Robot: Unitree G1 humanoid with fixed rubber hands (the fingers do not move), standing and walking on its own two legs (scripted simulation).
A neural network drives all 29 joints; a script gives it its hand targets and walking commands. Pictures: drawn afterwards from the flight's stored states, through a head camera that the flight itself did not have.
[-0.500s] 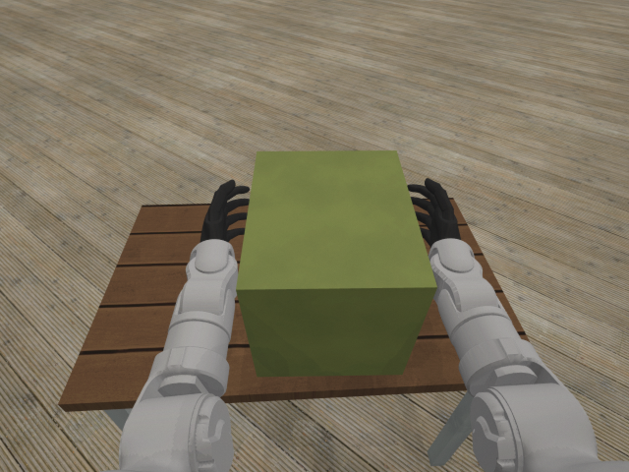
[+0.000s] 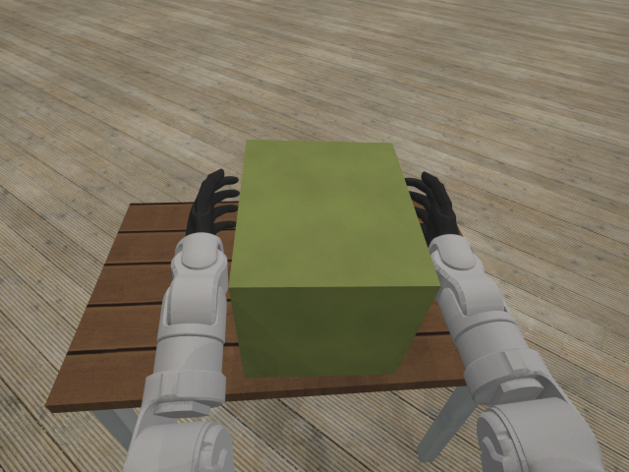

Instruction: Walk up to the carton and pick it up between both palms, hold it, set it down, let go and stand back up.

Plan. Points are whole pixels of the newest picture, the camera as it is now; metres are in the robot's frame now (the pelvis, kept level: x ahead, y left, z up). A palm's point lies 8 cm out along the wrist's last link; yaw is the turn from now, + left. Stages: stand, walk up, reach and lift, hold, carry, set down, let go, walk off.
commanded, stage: reach and lift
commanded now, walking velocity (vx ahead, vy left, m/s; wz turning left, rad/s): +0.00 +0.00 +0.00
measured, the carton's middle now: (320, 256) +0.38 -0.01 +0.09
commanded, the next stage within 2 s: hold in 0.82 s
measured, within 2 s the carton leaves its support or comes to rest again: neither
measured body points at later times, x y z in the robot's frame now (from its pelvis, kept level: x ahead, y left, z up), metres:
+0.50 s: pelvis +0.00 +0.00 +0.00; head -0.05 +0.03 +0.45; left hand +0.37 +0.14 +0.17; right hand +0.37 -0.16 +0.16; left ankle +0.01 +0.12 -0.75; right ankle +0.00 -0.12 -0.75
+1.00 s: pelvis +0.00 +0.00 +0.00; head -0.05 +0.03 +0.45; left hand +0.38 +0.14 +0.18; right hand +0.37 -0.16 +0.18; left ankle +0.01 +0.12 -0.75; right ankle +0.00 -0.12 -0.75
